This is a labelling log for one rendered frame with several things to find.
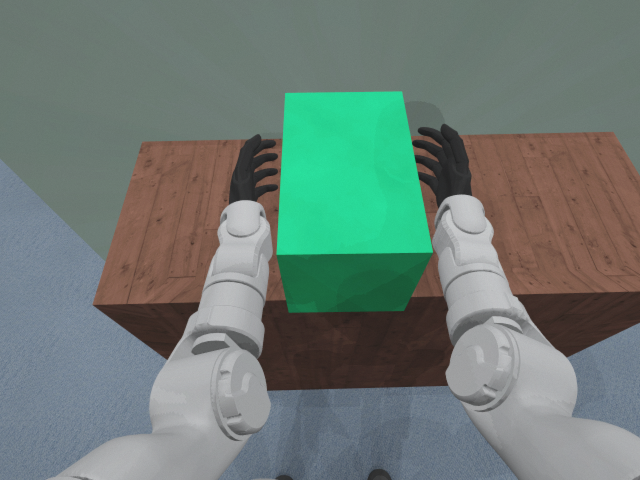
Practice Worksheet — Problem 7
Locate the robot left forearm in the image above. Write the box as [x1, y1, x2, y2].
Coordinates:
[149, 200, 273, 424]

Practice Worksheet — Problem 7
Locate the right robot hand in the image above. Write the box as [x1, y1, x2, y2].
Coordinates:
[412, 124, 472, 208]

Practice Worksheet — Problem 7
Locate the left robot hand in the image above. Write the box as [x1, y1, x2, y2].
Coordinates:
[229, 134, 278, 205]

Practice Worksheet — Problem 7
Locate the pedestal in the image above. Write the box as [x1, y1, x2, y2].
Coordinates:
[92, 132, 640, 391]

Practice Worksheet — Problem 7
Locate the robot right upper arm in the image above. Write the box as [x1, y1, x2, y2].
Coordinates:
[445, 323, 640, 480]

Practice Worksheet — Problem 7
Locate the robot left upper arm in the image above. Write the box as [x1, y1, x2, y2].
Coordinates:
[46, 347, 271, 480]

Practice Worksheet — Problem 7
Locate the robot right forearm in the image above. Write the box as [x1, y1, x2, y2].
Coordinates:
[432, 195, 554, 348]

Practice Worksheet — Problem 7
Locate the carton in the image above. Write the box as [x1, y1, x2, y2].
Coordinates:
[277, 91, 433, 313]

